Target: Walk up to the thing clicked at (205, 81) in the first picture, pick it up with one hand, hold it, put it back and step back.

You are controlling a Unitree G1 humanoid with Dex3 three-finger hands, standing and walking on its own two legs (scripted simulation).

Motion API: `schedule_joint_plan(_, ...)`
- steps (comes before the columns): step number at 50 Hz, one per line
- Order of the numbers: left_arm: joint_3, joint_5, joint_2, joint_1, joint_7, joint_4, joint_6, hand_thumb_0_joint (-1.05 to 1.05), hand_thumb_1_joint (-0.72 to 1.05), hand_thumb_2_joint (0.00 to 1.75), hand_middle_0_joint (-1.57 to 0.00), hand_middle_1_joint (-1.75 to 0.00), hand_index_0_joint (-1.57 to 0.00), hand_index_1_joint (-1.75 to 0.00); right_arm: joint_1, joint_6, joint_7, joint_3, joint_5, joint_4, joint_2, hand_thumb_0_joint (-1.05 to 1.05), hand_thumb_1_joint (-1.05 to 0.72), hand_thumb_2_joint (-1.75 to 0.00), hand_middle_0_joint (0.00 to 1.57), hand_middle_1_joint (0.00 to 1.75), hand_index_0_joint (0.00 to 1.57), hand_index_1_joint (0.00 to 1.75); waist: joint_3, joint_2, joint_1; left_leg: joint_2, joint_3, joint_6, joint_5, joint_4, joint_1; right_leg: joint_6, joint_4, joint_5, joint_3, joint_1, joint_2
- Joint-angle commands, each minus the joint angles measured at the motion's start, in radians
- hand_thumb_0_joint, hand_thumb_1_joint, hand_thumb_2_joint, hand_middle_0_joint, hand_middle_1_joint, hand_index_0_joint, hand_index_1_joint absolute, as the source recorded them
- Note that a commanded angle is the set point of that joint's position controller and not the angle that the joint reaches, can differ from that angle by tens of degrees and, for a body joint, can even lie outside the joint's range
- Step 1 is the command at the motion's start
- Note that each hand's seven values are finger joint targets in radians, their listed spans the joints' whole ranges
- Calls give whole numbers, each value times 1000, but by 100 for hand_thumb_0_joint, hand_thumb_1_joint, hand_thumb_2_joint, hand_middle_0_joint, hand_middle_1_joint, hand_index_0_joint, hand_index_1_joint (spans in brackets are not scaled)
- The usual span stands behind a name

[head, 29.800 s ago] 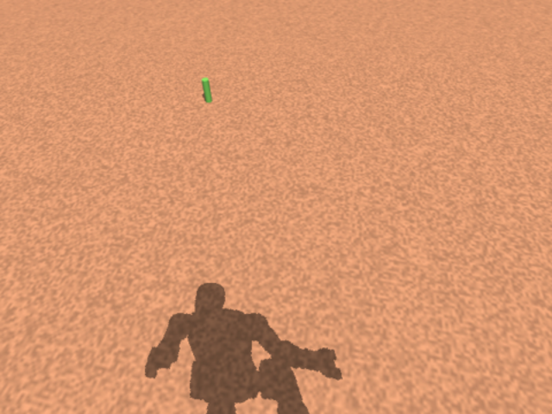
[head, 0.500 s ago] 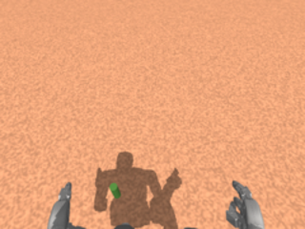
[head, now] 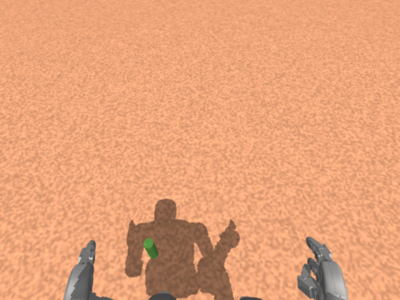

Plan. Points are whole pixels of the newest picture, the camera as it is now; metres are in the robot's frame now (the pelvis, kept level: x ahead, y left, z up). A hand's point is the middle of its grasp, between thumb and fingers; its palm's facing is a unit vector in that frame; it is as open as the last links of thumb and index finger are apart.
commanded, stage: home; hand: left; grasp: from the side
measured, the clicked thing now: (151, 249) +0.42 +0.23 -0.65
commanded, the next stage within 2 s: stand in 0.70 s
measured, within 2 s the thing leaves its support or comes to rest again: neither
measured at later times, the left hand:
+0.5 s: hand (109, 285) +0.17 +0.19 -0.06, palm faces +0.09 -0.96 -0.28, open 17.5 cm
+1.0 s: hand (106, 284) +0.17 +0.19 -0.06, palm faces +0.10 -0.95 -0.28, open 15.6 cm
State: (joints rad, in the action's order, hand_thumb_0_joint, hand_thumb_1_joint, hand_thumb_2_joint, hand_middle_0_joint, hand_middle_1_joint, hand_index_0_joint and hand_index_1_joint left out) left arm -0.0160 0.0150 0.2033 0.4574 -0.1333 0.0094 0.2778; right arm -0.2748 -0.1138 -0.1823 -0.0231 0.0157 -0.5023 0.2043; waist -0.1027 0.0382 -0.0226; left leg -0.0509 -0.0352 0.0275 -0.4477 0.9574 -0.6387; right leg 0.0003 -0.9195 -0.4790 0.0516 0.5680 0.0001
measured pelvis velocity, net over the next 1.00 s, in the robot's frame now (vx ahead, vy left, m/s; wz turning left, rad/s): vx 0.00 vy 0.01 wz -0.01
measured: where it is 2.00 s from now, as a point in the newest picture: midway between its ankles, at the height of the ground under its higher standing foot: outside the picture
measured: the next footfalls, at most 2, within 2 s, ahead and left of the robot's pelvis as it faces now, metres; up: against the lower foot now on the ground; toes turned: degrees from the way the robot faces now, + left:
none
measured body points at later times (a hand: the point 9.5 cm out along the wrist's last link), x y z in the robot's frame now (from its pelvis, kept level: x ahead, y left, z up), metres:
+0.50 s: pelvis +0.00 +0.01 +0.00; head +0.02 +0.01 +0.45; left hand +0.16 +0.24 -0.04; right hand +0.16 -0.23 -0.07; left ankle +0.02 +0.13 -0.69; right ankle -0.01 -0.12 -0.69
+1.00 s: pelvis +0.00 +0.01 +0.00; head +0.02 +0.01 +0.45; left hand +0.16 +0.24 -0.03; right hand +0.16 -0.23 -0.07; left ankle +0.02 +0.13 -0.69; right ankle -0.01 -0.12 -0.69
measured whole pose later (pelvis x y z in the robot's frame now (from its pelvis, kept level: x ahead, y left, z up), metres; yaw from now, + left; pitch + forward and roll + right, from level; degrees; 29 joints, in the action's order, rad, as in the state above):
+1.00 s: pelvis +0.00 +0.01 +0.00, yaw +0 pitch +7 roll -2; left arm -0.01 0.01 0.21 0.46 -0.14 0.01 0.27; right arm -0.28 -0.13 -0.18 -0.03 0.01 -0.51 0.20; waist -0.10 0.04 -0.02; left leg -0.05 -0.03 0.01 -0.45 0.96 -0.63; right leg -0.01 -0.91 -0.47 0.04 0.55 0.00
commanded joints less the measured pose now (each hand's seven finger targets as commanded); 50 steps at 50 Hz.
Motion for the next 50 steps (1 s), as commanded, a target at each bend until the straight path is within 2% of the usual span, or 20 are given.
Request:
schedule_joint_plan(1,57,-10,93,-35,-7,-185,-57,0,-59,3,-5,-5,-4,-5,74,-61,-17,39,-8,156,110,0,-90,-90,20,30,20,30,-90,-21,-8,40,38,-33,155,-144,109,-6,179,183,2,-13,19)
schedule_joint_plan(2,82,-8,124,-53,-12,-229,-60,0,-57,4,-5,-5,-5,-5,70,-62,-16,40,-5,153,112,0,-90,-90,20,30,20,30,-94,4,6,41,41,-32,163,-144,114,-4,179,190,-1,-17,15)
schedule_joint_plan(3,53,-11,89,-14,-7,-161,-55,0,-57,5,-5,-5,-5,-5,70,-63,-17,40,-7,154,114,0,-90,-90,20,30,20,30,-85,-26,-8,40,40,-34,163,-144,111,-6,176,191,1,-8,20)
schedule_joint_plan(6,70,-11,108,-32,-9,-213,-61,0,-56,5,-5,-5,-5,-5,66,-63,-19,42,-7,150,113,0,-90,-90,20,30,20,30,-113,-12,1,38,37,-32,199,-140,127,-3,169,222,2,-25,19)
schedule_joint_plan(7,51,-11,85,-11,-6,-156,-55,0,-59,4,-5,-5,-5,-5,66,-64,-17,44,-8,149,117,0,-90,-90,20,30,20,30,-89,-34,-6,39,40,-33,195,-140,117,-6,168,220,3,-14,21)
schedule_joint_plan(14,81,-10,123,-40,-11,-237,-61,0,-58,4,-5,-5,-5,-5,65,-64,-16,43,-7,151,113,0,-90,-90,20,30,20,30,-101,-13,9,39,40,-32,206,-140,124,-4,173,229,3,-27,18)
schedule_joint_plan(15,59,-12,92,-9,-9,-164,-54,0,-55,6,-5,-6,-5,-6,71,-65,-16,42,-9,151,112,0,-90,-90,20,30,20,30,-97,-28,-5,40,38,-33,201,-140,117,-6,171,227,5,-24,20)
schedule_joint_plan(24,69,-12,101,-28,-9,-205,-59,0,-57,4,-5,-5,-5,-5,76,-68,-14,42,-8,155,113,0,-90,-90,20,30,20,30,-97,15,11,33,24,-26,155,-172,118,7,162,163,18,-18,28)
schedule_joint_plan(29,56,-13,93,-16,-9,-194,-57,0,-57,4,-5,-5,-5,-5,63,-67,-15,42,-11,154,112,0,-90,-90,20,30,20,30,-114,-9,-3,35,31,-29,214,-147,130,0,162,229,11,-33,26)
schedule_joint_plan(33,49,-14,85,-33,-8,-173,-56,0,-58,4,-5,-5,-5,-5,63,-70,-15,42,-12,143,112,0,-90,-90,20,30,20,30,-81,-21,-6,33,30,-29,198,-154,116,-2,161,214,16,-12,28)
schedule_joint_plan(34,67,-14,102,-36,-10,-201,-58,0,-58,4,-5,-5,-5,-5,64,-70,-15,42,-11,146,113,0,-90,-90,20,30,20,30,-86,12,6,32,31,-26,188,-161,125,3,162,199,15,-16,26)
schedule_joint_plan(35,58,-15,93,-29,-9,-183,-58,0,-57,5,-5,-5,-5,-5,64,-70,-14,43,-13,145,114,0,-90,-90,20,30,20,30,-93,0,-5,31,27,-26,194,-161,127,3,157,202,16,-17,29)
schedule_joint_plan(38,64,-13,97,-19,-10,-200,-56,0,-58,4,-5,-5,-5,-5,65,-70,-15,42,-12,148,111,0,-90,-90,20,30,20,30,-93,12,10,30,25,-25,211,-160,127,3,155,214,19,-25,28)
schedule_joint_plan(39,60,-14,95,-22,-11,-193,-57,0,-57,5,-5,-5,-5,-5,62,-69,-16,42,-13,149,113,0,-90,-90,20,30,20,30,-117,-2,-3,31,26,-26,223,-156,140,2,152,227,16,-34,29)
schedule_joint_plan(40,68,-13,104,-23,-11,-195,-56,0,-56,5,-5,-5,-5,-5,67,-69,-15,40,-11,149,111,0,-90,-90,20,30,20,30,-108,10,9,31,26,-25,224,-157,131,3,155,229,18,-35,27)
schedule_joint_plan(42,70,-13,106,-23,-11,-207,-58,0,-40,21,-20,-21,-20,-21,63,-68,-16,41,-12,150,110,0,-90,-90,20,30,20,30,-111,-3,8,32,29,-27,230,-150,131,2,160,237,13,-39,25)
schedule_joint_plan(43,61,-13,100,-28,-12,-201,-57,0,-32,29,-20,-29,-20,-29,66,-68,-16,39,-10,153,111,0,-90,-90,20,30,20,30,-96,5,8,35,33,-27,221,-149,121,1,162,231,11,-28,22)
schedule_joint_plan(45,65,-13,103,-34,-12,-209,-60,0,-16,45,-20,-30,-20,-30,62,-69,-15,40,-11,146,111,0,-90,-90,20,30,20,30,-81,-2,4,33,33,-28,200,-155,121,1,165,212,12,-22,24)
schedule_joint_plan(46,44,-14,73,4,-8,-158,-55,0,-8,53,-20,-30,-20,-30,65,-69,-14,40,-13,149,109,0,-90,-90,20,30,20,30,-83,-17,-3,33,31,-29,206,-153,120,-1,164,219,14,-25,26)
schedule_joint_plan(50,65,-13,102,-20,-9,-189,-61,0,24,85,-20,-30,-20,-30,68,-68,-12,41,-10,154,114,0,-90,-90,20,30,20,30,-86,7,7,34,30,-27,196,-157,114,3,163,205,14,-18,24)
